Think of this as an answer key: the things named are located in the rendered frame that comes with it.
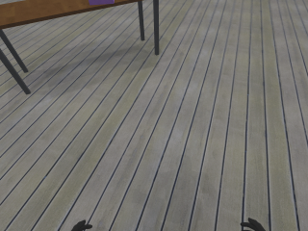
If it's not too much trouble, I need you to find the table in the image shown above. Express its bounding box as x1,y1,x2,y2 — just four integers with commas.
0,0,160,95

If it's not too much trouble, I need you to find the right robot hand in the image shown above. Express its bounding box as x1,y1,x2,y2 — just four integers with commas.
240,218,266,231

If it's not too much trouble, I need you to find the left robot hand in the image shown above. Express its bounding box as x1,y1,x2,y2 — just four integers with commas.
71,220,92,231

